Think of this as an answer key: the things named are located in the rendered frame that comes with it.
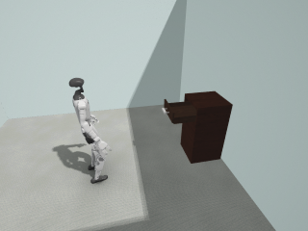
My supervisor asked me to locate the robot right shin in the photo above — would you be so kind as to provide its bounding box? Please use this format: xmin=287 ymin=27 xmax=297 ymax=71
xmin=94 ymin=156 xmax=106 ymax=180

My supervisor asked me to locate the robot torso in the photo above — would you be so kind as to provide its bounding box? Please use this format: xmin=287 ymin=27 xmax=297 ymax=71
xmin=72 ymin=97 xmax=93 ymax=137

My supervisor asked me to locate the handle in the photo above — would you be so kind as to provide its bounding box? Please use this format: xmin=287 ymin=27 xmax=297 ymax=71
xmin=162 ymin=108 xmax=169 ymax=115

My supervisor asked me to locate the left robot hand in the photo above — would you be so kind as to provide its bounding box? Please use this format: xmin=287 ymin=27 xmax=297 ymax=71
xmin=90 ymin=115 xmax=99 ymax=125

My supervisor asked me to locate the right robot forearm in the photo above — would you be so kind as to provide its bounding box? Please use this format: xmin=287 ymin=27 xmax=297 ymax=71
xmin=82 ymin=122 xmax=102 ymax=144

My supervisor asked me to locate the right robot hand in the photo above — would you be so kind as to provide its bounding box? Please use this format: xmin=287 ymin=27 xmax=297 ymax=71
xmin=98 ymin=141 xmax=112 ymax=155

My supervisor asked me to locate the robot right upper arm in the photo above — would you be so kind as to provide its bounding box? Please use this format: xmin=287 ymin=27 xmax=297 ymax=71
xmin=77 ymin=100 xmax=88 ymax=128

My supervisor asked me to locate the drawer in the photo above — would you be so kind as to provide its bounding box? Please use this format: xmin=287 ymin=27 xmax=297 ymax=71
xmin=164 ymin=99 xmax=197 ymax=124

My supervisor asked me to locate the cabinet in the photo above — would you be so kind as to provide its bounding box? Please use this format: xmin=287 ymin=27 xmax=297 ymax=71
xmin=180 ymin=91 xmax=233 ymax=164

